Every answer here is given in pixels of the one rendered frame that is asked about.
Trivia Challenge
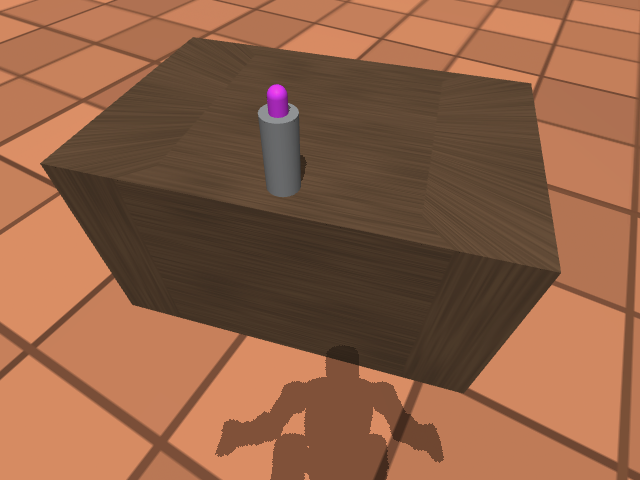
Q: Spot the bottle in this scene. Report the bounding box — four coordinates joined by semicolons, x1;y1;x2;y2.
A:
258;84;301;197

